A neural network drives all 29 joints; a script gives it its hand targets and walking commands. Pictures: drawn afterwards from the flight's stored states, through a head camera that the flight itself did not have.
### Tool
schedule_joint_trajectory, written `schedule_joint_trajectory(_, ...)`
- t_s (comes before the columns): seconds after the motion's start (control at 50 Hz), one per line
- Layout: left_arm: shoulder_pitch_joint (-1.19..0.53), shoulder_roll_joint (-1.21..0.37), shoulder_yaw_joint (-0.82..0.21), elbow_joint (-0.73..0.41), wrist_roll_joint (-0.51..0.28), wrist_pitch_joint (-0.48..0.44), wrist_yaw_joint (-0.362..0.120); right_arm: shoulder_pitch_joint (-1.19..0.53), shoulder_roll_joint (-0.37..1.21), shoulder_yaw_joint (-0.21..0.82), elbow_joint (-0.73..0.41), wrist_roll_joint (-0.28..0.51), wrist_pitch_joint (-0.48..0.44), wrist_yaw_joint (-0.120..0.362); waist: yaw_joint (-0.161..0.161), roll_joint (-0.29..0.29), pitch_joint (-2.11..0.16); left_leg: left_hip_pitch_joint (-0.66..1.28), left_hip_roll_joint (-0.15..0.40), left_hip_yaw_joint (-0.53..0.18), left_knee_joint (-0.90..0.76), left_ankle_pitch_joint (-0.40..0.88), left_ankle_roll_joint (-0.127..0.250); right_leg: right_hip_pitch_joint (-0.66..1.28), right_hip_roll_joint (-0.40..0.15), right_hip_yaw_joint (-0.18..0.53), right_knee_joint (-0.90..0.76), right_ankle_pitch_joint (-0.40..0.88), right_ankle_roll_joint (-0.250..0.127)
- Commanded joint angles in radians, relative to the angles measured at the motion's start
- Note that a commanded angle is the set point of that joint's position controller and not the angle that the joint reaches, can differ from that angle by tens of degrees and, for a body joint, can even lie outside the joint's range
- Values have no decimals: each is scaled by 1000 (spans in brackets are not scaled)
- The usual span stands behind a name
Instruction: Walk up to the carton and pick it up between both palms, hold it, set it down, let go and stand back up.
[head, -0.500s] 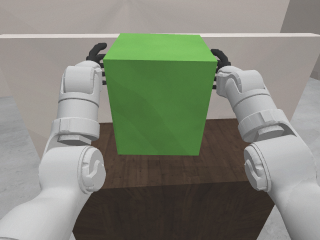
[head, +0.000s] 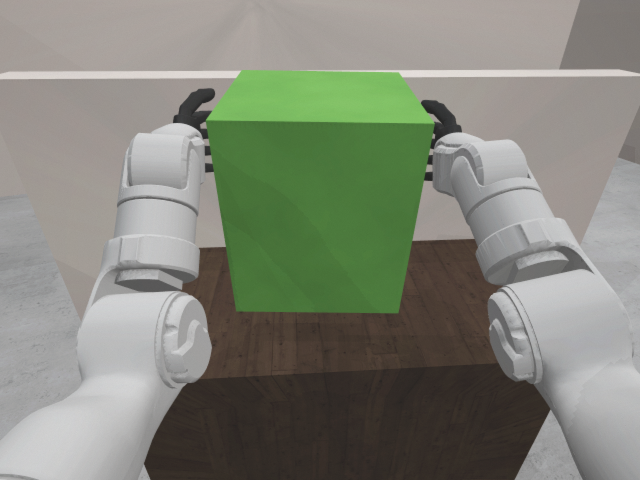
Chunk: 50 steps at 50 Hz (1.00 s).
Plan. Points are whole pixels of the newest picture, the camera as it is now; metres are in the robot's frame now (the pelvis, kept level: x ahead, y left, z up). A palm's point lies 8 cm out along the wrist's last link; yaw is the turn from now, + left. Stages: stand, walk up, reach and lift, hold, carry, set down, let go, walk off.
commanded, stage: hold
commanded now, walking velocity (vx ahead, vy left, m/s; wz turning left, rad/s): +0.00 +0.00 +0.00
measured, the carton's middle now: (318, 189) +0.40 -0.01 +0.27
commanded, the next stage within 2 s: none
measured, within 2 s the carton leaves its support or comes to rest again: neither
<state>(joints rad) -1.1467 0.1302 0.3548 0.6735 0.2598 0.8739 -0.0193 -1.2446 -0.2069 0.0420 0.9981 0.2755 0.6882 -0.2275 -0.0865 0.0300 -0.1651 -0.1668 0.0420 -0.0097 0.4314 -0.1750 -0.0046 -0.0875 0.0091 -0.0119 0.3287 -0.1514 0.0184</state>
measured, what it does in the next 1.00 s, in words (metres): stands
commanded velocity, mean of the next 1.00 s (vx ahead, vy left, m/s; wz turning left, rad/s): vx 0.00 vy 0.00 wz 0.00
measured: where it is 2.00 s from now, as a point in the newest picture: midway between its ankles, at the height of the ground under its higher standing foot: outside the picture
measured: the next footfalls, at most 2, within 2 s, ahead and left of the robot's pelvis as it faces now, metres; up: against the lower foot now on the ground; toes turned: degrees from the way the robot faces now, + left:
none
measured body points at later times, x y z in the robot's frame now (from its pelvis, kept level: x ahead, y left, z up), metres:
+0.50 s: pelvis +0.00 +0.00 +0.00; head -0.10 +0.01 +0.44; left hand +0.39 +0.14 +0.34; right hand +0.38 -0.17 +0.32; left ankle +0.04 +0.12 -0.74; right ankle +0.02 -0.13 -0.74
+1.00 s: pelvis +0.00 +0.00 +0.00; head -0.10 +0.01 +0.44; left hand +0.39 +0.14 +0.34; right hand +0.38 -0.17 +0.32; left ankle +0.04 +0.12 -0.74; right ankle +0.02 -0.13 -0.74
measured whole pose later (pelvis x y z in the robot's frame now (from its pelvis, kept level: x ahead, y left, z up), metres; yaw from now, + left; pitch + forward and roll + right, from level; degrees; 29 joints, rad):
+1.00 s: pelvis +0.00 +0.00 +0.00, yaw +0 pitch -5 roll -2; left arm -1.15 0.13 0.35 0.67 0.26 0.87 -0.02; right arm -1.25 -0.21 0.04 1.00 0.28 0.69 -0.23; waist -0.09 0.03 -0.17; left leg -0.17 0.04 -0.01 0.43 -0.17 -0.01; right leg -0.09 0.01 -0.01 0.33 -0.15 0.02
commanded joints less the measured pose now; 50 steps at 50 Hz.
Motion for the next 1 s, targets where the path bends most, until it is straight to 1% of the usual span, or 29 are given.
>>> schedule_joint_trajectory(0.0,-779,-600,-207,-150,-207,-103,-148,-882,648,103,-425,290,-93,151,93,13,-352,-42,-59,-20,-119,156,-24,119,121,33,-25,87,-10)
schedule_joint_trajectory(0.04,-773,-611,-210,-131,-204,-102,-149,-895,639,98,-430,289,-94,151,87,9,-348,-43,-57,-25,-118,143,-24,114,123,33,-28,74,-11)
schedule_joint_trajectory(0.06,-771,-603,-201,-125,-193,-101,-148,-889,648,97,-415,287,-92,152,96,10,-327,-56,-53,-26,-130,119,-18,115,124,31,-24,66,-12)
schedule_joint_trajectory(0.12,-785,-601,-199,-143,-195,-104,-149,-890,654,102,-415,288,-93,153,100,10,-343,-60,-57,-22,-133,115,-20,127,124,28,-18,65,-10)
schedule_joint_trajectory(0.16,-772,-610,-210,-144,-207,-104,-149,-901,651,106,-443,293,-98,152,96,6,-367,-41,-59,-20,-121,146,-22,120,122,31,-24,85,-12)
schedule_joint_trajectory(0.18,-763,-604,-209,-139,-192,-98,-148,-874,641,104,-420,291,-92,151,93,21,-346,-48,-58,-22,-125,150,-25,124,123,30,-23,87,-12)
schedule_joint_trajectory(0.22,-790,-613,-216,-149,-208,-101,-147,-885,638,91,-423,287,-92,152,82,22,-347,-49,-53,-24,-128,127,-29,116,122,31,-23,74,-13)
schedule_joint_trajectory(0.26,-766,-600,-202,-130,-201,-99,-149,-885,652,104,-431,289,-93,151,98,-8,-346,-55,-58,-20,-125,136,-18,122,123,32,-25,74,-9)
schedule_joint_trajectory(0.32,-777,-613,-216,-153,-210,-100,-150,-902,654,108,-450,298,-94,148,96,5,-370,-37,-61,-17,-115,164,-24,122,123,29,-24,87,-8)
schedule_joint_trajectory(0.34,-777,-605,-206,-123,-205,-98,-148,-904,642,97,-438,288,-92,149,88,8,-345,-44,-57,-18,-124,129,-20,108,122,30,-30,70,-10)
schedule_joint_trajectory(0.42,-770,-593,-198,-133,-205,-100,-150,-892,658,102,-431,289,-89,147,96,-14,-353,-34,-63,-13,-116,150,-16,108,118,33,-36,76,-7)
schedule_joint_trajectory(0.46,-779,-595,-199,-135,-201,-99,-150,-882,653,97,-414,286,-87,148,97,5,-339,-53,-61,-17,-125,125,-18,109,120,31,-29,65,-10)
schedule_joint_trajectory(0.52,-778,-597,-196,-125,-204,-100,-151,-892,654,94,-432,284,-89,148,91,-1,-344,-57,-61,-17,-126,128,-17,119,119,31,-28,75,-9)
schedule_joint_trajectory(0.54,-754,-600,-196,-115,-190,-98,-153,-887,651,98,-426,285,-88,148,94,-5,-332,-49,-57,-20,-127,133,-17,113,122,30,-30,76,-9)
schedule_joint_trajectory(0.58,-767,-593,-194,-119,-200,-99,-152,-903,651,99,-437,287,-92,148,96,-7,-354,-55,-61,-20,-128,113,-11,116,122,32,-30,63,-9)
schedule_joint_trajectory(0.6,-777,-597,-195,-115,-200,-100,-152,-914,650,97,-436,289,-93,150,99,4,-343,-63,-62,-18,-126,118,-13,115,119,32,-27,63,-8)
schedule_joint_trajectory(0.62,-768,-605,-195,-108,-202,-100,-154,-903,649,92,-432,282,-94,149,90,-4,-337,-60,-58,-21,-126,110,-14,111,119,31,-29,66,-10)
schedule_joint_trajectory(0.66,-781,-591,-190,-135,-202,-103,-151,-896,662,100,-432,286,-90,148,96,-12,-343,-49,-63,-15,-122,132,-12,109,119,32,-32,69,-6)
schedule_joint_trajectory(0.7,-785,-602,-213,-163,-213,-105,-149,-904,661,111,-463,295,-93,147,91,-2,-377,-30,-63,-17,-115,159,-18,116,120,32,-30,90,-9)
schedule_joint_trajectory(0.72,-767,-610,-217,-146,-209,-103,-147,-893,653,103,-452,293,-91,144,81,8,-367,-30,-59,-20,-112,172,-25,116,121,32,-28,104,-11)
schedule_joint_trajectory(0.74,-766,-603,-209,-141,-208,-101,-148,-885,650,102,-437,289,-88,144,89,6,-353,-40,-60,-17,-116,157,-24,112,121,34,-30,89,-10)
schedule_joint_trajectory(0.8,-780,-607,-216,-149,-213,-101,-151,-882,649,96,-434,287,-88,145,82,7,-359,-38,-61,-16,-120,143,-26,108,118,32,-31,78,-10)
schedule_joint_trajectory(0.82,-775,-602,-204,-151,-207,-102,-148,-888,662,103,-437,291,-87,147,91,-8,-358,-37,-63,-15,-118,155,-19,114,120,31,-31,85,-6)
schedule_joint_trajectory(0.84,-755,-601,-202,-111,-201,-99,-150,-892,645,97,-434,285,-87,145,86,1,-340,-44,-59,-19,-119,140,-18,103,120,32,-34,78,-9)
schedule_joint_trajectory(0.86,-765,-598,-201,-132,-201,-100,-150,-883,655,100,-426,291,-88,146,96,0,-346,-45,-59,-18,-119,147,-18,112,121,32,-31,80,-10)
schedule_joint_trajectory(0.88,-772,-603,-210,-140,-212,-101,-150,-889,654,102,-438,292,-91,146,90,7,-359,-39,-62,-15,-117,154,-23,112,120,29,-28,86,-10)
schedule_joint_trajectory(0.92,-779,-592,-200,-124,-204,-100,-152,-901,649,95,-429,283,-89,147,93,-4,-341,-54,-59,-19,-123,125,-17,106,120,35,-31,64,-10)
schedule_joint_trajectory(0.94,-779,-595,-204,-122,-207,-99,-153,-895,648,91,-421,288,-88,148,91,9,-344,-58,-60,-18,-125,116,-20,106,119,32,-26,63,-10)
schedule_joint_trajectory(0.98,-775,-594,-200,-123,-205,-101,-153,-895,646,93,-429,287,-88,149,90,2,-353,-51,-59,-21,-119,132,-18,103,119,34,-31,78,-12)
